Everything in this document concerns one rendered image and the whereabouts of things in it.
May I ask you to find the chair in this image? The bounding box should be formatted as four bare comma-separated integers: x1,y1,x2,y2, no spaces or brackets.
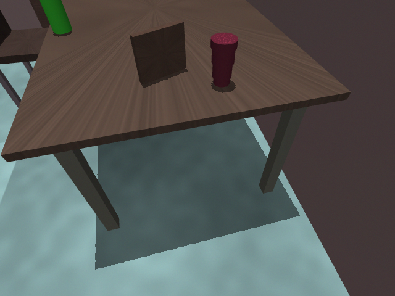
0,11,49,107

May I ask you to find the table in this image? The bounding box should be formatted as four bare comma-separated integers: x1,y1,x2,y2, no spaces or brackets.
1,0,351,231

